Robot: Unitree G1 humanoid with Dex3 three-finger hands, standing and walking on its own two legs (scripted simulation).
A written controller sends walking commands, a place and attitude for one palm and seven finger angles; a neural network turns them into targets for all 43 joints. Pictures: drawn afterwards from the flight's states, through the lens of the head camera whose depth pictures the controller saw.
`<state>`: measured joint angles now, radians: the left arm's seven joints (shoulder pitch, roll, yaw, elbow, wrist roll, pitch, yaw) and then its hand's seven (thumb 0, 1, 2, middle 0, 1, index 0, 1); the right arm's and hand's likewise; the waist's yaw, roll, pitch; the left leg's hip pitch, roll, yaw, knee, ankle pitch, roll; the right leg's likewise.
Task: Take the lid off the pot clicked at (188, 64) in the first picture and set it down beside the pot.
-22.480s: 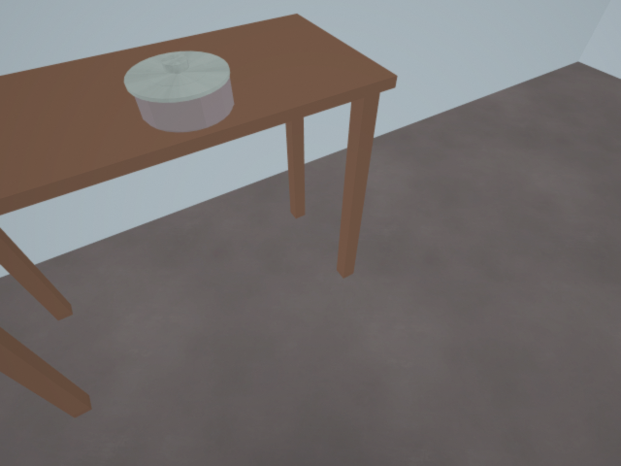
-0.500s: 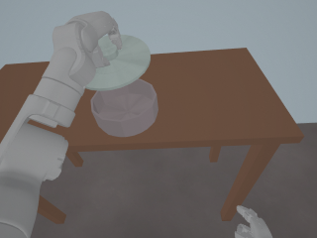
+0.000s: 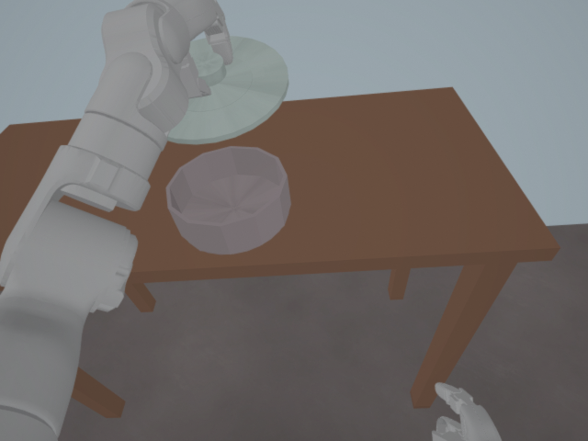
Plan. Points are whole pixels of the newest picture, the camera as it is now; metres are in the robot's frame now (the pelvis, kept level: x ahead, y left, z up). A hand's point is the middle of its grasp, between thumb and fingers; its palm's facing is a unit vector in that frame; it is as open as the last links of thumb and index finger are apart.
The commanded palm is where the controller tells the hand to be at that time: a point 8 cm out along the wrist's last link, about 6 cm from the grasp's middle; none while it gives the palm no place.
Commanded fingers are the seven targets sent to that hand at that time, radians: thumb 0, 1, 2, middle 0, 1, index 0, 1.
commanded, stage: move the lid sideways beside the pot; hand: left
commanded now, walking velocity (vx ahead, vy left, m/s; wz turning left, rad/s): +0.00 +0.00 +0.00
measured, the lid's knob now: (205, 69) +0.48 +0.11 +0.30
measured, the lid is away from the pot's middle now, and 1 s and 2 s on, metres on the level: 0.02 0.11 0.22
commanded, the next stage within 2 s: none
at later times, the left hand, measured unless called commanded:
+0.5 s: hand (147, 82) +0.44 +0.17 +0.30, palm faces -0.09 -0.08 -0.99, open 8.2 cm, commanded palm +0.41 +0.18 +0.37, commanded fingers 0.00 0.53 1.12 -0.96 -1.05 -0.84 -0.94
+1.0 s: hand (97, 88) +0.44 +0.23 +0.30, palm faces -0.09 -0.07 -0.99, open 8.2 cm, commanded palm +0.41 +0.24 +0.37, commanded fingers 0.00 0.53 1.12 -0.96 -1.05 -0.84 -0.94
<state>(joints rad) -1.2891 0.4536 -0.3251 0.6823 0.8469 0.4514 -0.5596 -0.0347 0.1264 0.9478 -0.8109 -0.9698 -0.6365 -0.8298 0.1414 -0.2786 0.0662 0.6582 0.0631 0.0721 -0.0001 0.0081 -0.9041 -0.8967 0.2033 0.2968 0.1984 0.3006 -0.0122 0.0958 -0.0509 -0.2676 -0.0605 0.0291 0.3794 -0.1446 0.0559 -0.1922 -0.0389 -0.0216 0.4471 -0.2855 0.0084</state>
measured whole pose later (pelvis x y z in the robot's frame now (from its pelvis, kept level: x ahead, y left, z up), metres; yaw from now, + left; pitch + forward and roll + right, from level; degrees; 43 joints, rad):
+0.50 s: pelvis +0.00 -0.01 +0.00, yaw +1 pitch +2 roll +1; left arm -1.22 0.57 -0.30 0.61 0.87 0.44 -0.61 -0.04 0.13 0.95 -0.81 -0.97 -0.64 -0.83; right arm 0.13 -0.29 0.05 0.63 0.08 0.09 -0.01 0.01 -0.90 -0.90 0.20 0.30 0.20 0.30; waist -0.01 0.08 -0.03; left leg -0.28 -0.05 0.01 0.41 -0.16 0.05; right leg -0.19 -0.03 -0.04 0.46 -0.30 0.00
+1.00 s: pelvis +0.00 +0.00 +0.00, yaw +1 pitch +3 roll +0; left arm -1.20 0.68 -0.23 0.65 0.90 0.37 -0.61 -0.04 0.13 0.95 -0.82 -0.97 -0.63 -0.83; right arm 0.17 -0.30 0.05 0.64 0.09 0.11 -0.01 0.01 -0.90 -0.90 0.20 0.30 0.20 0.30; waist -0.02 0.08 -0.02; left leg -0.31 -0.06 0.00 0.43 -0.16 0.06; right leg -0.20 -0.03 -0.05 0.44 -0.28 0.01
